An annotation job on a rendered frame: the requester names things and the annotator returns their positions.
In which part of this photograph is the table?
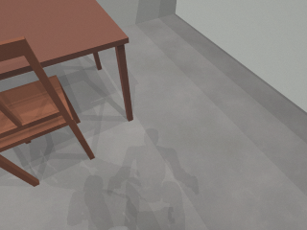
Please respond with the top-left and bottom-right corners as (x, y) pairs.
(0, 0), (133, 122)

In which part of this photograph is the chair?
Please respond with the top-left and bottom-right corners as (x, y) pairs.
(0, 36), (95, 187)

